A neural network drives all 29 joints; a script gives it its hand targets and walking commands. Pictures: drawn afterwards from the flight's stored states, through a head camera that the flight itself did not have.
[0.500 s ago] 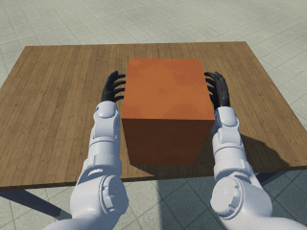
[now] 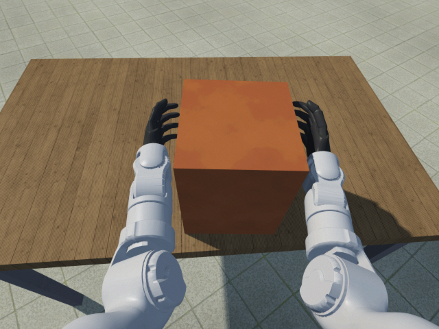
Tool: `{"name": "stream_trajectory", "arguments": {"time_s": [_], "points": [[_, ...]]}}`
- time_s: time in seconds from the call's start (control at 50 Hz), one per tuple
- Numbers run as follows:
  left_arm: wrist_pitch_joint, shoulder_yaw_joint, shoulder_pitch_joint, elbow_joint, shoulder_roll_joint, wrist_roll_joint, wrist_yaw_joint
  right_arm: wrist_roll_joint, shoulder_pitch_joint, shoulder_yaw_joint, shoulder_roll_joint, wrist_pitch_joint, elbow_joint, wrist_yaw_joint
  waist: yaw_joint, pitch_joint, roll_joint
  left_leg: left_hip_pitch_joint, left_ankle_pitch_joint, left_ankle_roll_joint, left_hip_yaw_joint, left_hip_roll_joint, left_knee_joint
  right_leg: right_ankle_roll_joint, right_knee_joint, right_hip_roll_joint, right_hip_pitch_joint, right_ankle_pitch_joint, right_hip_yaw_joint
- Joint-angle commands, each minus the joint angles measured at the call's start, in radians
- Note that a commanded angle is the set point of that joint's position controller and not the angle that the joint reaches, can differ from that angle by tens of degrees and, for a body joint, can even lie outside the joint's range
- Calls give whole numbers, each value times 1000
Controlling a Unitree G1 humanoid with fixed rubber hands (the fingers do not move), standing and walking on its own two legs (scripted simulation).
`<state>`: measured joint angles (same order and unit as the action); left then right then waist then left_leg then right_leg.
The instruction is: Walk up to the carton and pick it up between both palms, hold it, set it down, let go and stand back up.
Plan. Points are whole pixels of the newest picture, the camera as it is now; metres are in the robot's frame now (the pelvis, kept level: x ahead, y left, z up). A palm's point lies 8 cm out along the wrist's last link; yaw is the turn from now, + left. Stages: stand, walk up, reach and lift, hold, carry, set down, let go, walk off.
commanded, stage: set down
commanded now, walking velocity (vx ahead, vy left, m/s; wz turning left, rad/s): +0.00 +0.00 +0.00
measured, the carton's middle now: (232, 162) +0.42 -0.05 +0.03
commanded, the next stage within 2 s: none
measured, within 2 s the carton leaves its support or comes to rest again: rests again in 0.32 s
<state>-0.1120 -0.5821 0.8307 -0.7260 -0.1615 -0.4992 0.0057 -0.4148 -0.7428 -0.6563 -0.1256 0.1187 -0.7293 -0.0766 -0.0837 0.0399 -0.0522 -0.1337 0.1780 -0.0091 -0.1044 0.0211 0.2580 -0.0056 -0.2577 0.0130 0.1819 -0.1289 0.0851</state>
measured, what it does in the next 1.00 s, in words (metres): stands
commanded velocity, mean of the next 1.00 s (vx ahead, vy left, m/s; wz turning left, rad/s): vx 0.00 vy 0.00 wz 0.00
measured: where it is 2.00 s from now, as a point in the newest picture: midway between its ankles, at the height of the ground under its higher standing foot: outside the picture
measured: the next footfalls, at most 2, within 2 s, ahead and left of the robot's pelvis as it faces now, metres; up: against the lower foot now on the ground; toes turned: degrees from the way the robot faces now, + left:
none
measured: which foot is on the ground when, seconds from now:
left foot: down 0.00-1.00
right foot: down 0.00-1.00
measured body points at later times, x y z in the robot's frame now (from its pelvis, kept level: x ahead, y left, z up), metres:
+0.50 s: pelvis +0.00 +0.00 -0.01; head +0.06 +0.01 +0.44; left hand +0.47 +0.11 +0.08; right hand +0.45 -0.19 +0.07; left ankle -0.03 +0.11 -0.75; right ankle +0.00 -0.11 -0.75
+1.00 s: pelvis -0.03 -0.02 -0.02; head +0.03 +0.00 +0.42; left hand +0.46 +0.13 +0.11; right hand +0.44 -0.24 +0.13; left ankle -0.03 +0.11 -0.75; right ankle +0.00 -0.11 -0.75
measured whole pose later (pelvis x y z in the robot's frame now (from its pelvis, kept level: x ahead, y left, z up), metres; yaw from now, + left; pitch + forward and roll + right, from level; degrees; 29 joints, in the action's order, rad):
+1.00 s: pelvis -0.03 -0.02 -0.02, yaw +0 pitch +20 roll +0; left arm 0.20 0.11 1.20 -1.49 0.23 0.26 -0.09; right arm 0.41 -1.12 0.11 0.32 0.14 -1.36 0.04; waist -0.06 -0.25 -0.02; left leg -0.64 0.21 0.02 -0.05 0.05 0.50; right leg -0.04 -0.45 -0.02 0.67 -0.13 0.07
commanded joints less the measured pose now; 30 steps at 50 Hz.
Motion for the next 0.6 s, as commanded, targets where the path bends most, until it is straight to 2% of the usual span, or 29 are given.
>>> {"name": "stream_trajectory", "arguments": {"time_s": [0.0, 0.02, 0.04, 0.06, 0.08, 0.12, 0.14, 0.16, 0.18, 0.2, 0.22, 0.24, 0.26, 0.28, 0.3, 0.32, 0.34, 0.36, 0.38, 0.4, 0.42, 0.44, 0.46, 0.48, 0.5, 0.52, 0.54, 0.56, 0.58], "points": [[0, 174, 265, -22, -281, -6, 55, -24, -276, 243, -287, -24, -91, -95, 29, -272, 41, 25, -143, -1, 17, -13, -19, 49, -33, -5, -178, 292, 18], [5, 173, 290, -12, -290, 0, 49, -23, -292, 233, -286, -20, -66, -93, 28, -304, 62, 65, -157, 11, 10, -8, -16, 51, -40, -14, -149, 292, 27], [7, 161, 273, -29, -268, -4, 40, -24, -282, 232, -266, -13, -73, -89, 38, -282, 43, 60, -183, 7, 14, -5, -1, 49, -56, -18, -138, 317, 27], [5, 166, 268, -26, -258, -8, 40, -40, -282, 214, -241, -13, -74, -86, 14, -297, 40, 47, -156, -1, 19, -6, -6, 43, -38, -21, -141, 305, 25], [11, 142, 273, -45, -221, 1, 31, -28, -273, 204, -222, -10, -70, -80, 31, -299, 32, 59, -155, 2, 28, 1, -7, 49, -47, -21, -135, 297, 23], [14, 144, 256, -42, -156, 9, 13, -11, -261, 201, -158, -18, -111, -61, 26, -297, 41, 71, -185, 14, 15, -8, 2, 49, -34, -29, -134, 294, 24], [16, 145, 270, -47, -129, 14, 4, 5, -276, 214, -109, -17, -106, -56, 30, -294, 29, 54, -200, 8, 16, -5, 6, 40, -27, -27, -147, 276, 23], [26, 126, 296, -43, -32, 37, -14, 32, -276, 212, -56, -12, -95, -46, 40, -329, 20, 54, -187, 6, 7, -13, 19, 43, -42, -26, -130, 295, 7], [41, 144, 284, -51, -11, 58, -33, 43, -265, 219, -23, -13, -131, -27, 43, -308, 31, 37, -166, 6, 10, -10, 0, 46, -33, -28, -139, 273, 4], [52, 156, 298, -58, 39, 78, -54, 91, -263, 238, 47, -5, -131, -10, 50, -301, 41, 24, -164, 14, 7, -7, 8, 40, -31, -30, -135, 270, -1], [64, 224, 325, -50, 68, 121, -76, 118, -289, 244, 95, 4, -154, 12, 34, -357, 56, 15, -188, 15, 11, -6, 18, 36, -22, -37, -118, 264, 7], [76, 252, 343, -61, 93, 167, -99, 179, -332, 273, 156, 18, -118, 32, 42, -411, 68, 42, -218, 32, 25, -3, 50, 23, -37, -47, -92, 283, 1], [86, 283, 388, -117, 118, 206, -115, 208, -370, 304, 173, 17, -191, 52, 36, -419, 72, 8, -192, 36, 23, 2, 59, 13, -27, -46, -62, 246, 2], [96, 296, 412, -148, 158, 237, -136, 258, -403, 332, 206, 18, -210, 62, 52, -466, 90, 10, -184, 30, 17, -7, 74, 12, -39, -46, -36, 262, -6], [107, 308, 429, -205, 192, 282, -144, 297, -430, 367, 214, 10, -215, 80, 52, -464, 60, -58, -131, 26, 9, 3, 70, 23, -60, -41, -37, 255, -17], [123, 337, 429, -219, 221, 317, -157, 335, -429, 408, 242, 11, -234, 91, 74, -525, 48, -71, -162, 28, 17, -3, 68, 20, -70, -43, -65, 295, -24], [142, 338, 462, -248, 252, 342, -171, 385, -475, 451, 261, 16, -247, 99, 70, -572, 69, -72, -218, 39, 37, -2, 94, 9, -79, -50, -40, 319, -21], [161, 360, 476, -284, 249, 369, -173, 418, -486, 471, 279, 20, -276, 111, 65, -613, 55, -92, -245, 39, 43, 1, 127, 8, -103, -51, -47, 363, -28], [179, 363, 475, -313, 257, 395, -181, 451, -508, 494, 308, 34, -284, 122, 82, -687, 60, -79, -297, 47, 33, 2, 148, 2, -124, -60, -52, 428, -25], [196, 381, 478, -354, 274, 410, -180, 502, -502, 544, 315, 41, -334, 127, 76, -690, 78, -94, -330, 51, 40, 8, 166, 3, -124, -61, -32, 441, -32], [218, 385, 483, -370, 298, 426, -182, 523, -497, 550, 355, 56, -365, 136, 86, -726, 93, -90, -385, 55, 50, 13, 203, -3, -153, -59, -34, 490, -37], [229, 402, 459, -423, 298, 442, -179, 541, -505, 560, 381, 64, -428, 143, 68, -719, 99, -91, -427, 70, 40, 3, 224, -9, -165, -64, -8, 517, -30], [258, 416, 478, -436, 293, 452, -173, 562, -526, 577, 377, 84, -456, 148, 63, -735, 106, -87, -449, 77, 42, 9, 236, -3, -168, -64, 24, 539, -24], [279, 429, 495, -464, 308, 480, -164, 584, -512, 585, 407, 99, -496, 154, 48, -724, 84, -69, -452, 75, 53, 12, 251, -3, -175, -67, 51, 506, -23], [298, 447, 495, -471, 316, 492, -156, 597, -521, 582, 414, 115, -503, 157, 57, -742, 80, -40, -486, 82, 59, 14, 256, -1, -176, -68, 80, 514, -14], [316, 443, 532, -516, 324, 505, -147, 597, -535, 598, 413, 128, -519, 167, 46, -738, 79, -70, -463, 71, 61, 7, 270, 6, -186, -65, 72, 540, -22], [332, 442, 519, -524, 354, 500, -143, 611, -536, 587, 436, 141, -537, 172, 49, -721, 88, -117, -465, 76, 67, -2, 273, 2, -190, -62, 60, 551, -26], [337, 444, 518, -556, 369, 511, -138, 637, -548, 627, 437, 141, -568, 169, 57, -693, 83, -133, -459, 70, 76, 1, 270, -1, -196, -57, 45, 545, -45], [356, 449, 551, -595, 368, 529, -130, 640, -574, 615, 430, 151, -555, 173, 49, -696, 41, -181, -417, 71, 66, -9, 263, 12, -201, -47, 15, 547, -43]]}}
